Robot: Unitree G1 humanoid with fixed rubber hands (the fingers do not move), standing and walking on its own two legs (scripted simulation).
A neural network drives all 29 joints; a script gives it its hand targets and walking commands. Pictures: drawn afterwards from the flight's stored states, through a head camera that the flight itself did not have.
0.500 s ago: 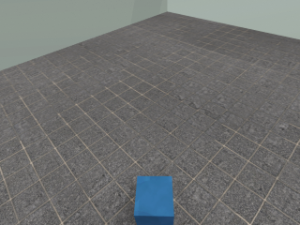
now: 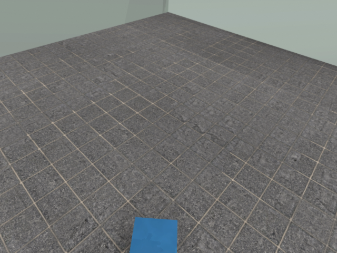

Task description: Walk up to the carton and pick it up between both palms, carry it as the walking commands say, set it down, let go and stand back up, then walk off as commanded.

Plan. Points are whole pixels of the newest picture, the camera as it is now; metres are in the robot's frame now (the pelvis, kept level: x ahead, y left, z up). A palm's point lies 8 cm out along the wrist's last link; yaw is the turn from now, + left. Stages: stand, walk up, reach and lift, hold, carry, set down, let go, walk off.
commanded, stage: stand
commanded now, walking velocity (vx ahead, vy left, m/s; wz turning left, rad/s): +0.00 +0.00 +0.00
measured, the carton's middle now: (154, 251) +0.31 +0.06 -0.64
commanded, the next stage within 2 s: none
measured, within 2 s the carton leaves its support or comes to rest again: neither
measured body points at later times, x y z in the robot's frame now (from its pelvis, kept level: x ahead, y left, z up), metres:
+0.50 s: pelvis +0.03 +0.02 +0.01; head +0.02 +0.02 +0.46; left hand +0.04 +0.24 -0.15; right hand +0.02 -0.20 -0.15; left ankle +0.04 +0.11 -0.73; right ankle -0.06 -0.12 -0.73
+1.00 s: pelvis +0.01 +0.02 +0.01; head +0.01 +0.02 +0.46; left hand -0.04 +0.22 -0.15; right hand -0.01 -0.19 -0.15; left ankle +0.04 +0.11 -0.73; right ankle -0.06 -0.12 -0.73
